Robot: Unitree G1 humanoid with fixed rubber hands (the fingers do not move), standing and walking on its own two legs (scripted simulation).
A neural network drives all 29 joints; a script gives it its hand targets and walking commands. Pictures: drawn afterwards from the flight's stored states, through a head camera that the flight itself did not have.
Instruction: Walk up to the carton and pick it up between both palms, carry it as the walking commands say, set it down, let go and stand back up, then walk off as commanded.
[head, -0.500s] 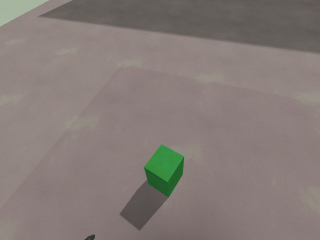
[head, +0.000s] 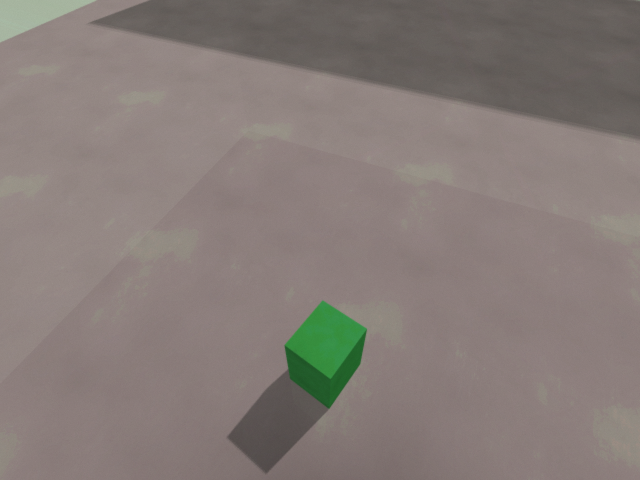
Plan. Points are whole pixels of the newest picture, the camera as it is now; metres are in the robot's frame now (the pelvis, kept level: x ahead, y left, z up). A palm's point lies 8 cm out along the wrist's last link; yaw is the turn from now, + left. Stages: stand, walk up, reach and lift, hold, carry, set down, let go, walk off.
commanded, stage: walk up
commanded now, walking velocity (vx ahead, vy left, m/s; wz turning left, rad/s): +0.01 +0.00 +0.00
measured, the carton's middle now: (325, 355) +0.54 +0.00 -0.65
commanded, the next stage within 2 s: none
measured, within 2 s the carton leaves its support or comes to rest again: neither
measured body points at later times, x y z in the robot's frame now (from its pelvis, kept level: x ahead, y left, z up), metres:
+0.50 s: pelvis +0.03 +0.07 -0.01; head +0.07 +0.05 +0.44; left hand +0.04 +0.38 -0.13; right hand +0.09 -0.21 -0.15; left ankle +0.05 +0.22 -0.72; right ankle +0.01 -0.12 -0.75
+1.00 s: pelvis +0.15 +0.18 -0.01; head +0.18 +0.14 +0.43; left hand +0.36 +0.36 -0.14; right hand +0.03 -0.03 -0.17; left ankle +0.14 +0.28 -0.68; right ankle +0.11 +0.10 -0.75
